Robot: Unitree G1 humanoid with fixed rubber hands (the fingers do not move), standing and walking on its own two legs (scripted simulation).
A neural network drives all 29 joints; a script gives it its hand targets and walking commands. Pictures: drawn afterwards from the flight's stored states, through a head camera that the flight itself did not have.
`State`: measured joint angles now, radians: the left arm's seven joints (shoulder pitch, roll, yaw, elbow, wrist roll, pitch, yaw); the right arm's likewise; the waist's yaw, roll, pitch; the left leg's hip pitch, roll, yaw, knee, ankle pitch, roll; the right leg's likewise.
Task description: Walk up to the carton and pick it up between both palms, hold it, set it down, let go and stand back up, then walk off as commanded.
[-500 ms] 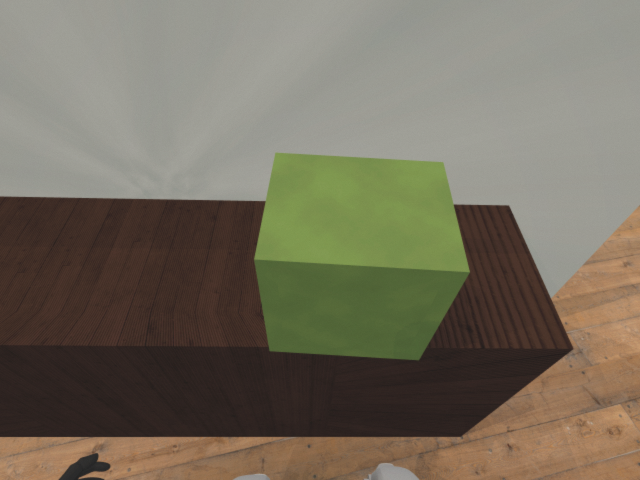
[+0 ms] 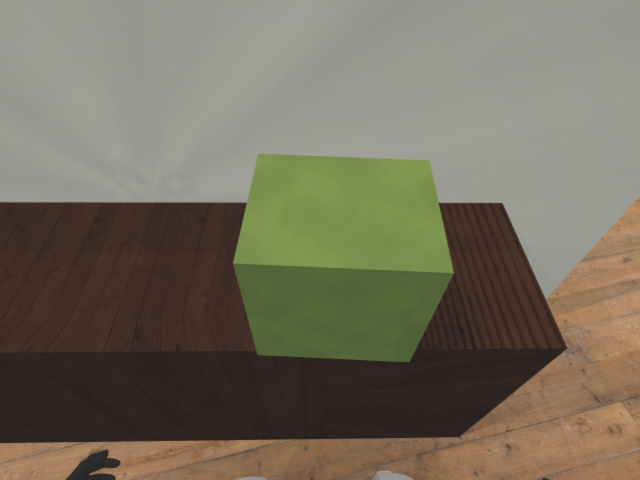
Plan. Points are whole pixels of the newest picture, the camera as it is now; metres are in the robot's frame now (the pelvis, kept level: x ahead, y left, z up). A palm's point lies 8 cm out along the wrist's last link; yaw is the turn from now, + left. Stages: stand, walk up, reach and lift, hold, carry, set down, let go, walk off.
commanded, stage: walk up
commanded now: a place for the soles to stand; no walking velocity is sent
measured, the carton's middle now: (338, 263) +0.42 -0.01 +0.00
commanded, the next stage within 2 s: reach and lift in 1.12 s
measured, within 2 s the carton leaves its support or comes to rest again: neither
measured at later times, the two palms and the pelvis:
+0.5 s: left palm out of the picture +0.12 +0.31 -0.07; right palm out of the picture +0.12 -0.30 -0.08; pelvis +0.01 +0.00 +0.00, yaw +0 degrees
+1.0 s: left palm out of the picture +0.13 +0.31 -0.07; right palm out of the picture +0.13 -0.30 -0.08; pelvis +0.02 +0.00 +0.00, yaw +0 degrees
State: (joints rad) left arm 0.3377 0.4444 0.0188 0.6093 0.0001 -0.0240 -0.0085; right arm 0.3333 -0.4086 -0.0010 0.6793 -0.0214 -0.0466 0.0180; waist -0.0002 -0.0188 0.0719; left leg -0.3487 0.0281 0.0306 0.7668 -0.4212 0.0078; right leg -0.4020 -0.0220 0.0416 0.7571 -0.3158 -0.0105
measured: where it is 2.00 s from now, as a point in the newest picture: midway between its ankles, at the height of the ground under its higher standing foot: outside the picture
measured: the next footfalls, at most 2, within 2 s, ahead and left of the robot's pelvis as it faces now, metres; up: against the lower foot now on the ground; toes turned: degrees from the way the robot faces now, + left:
none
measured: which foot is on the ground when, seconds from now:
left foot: down 0.00-1.00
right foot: down 0.00-1.00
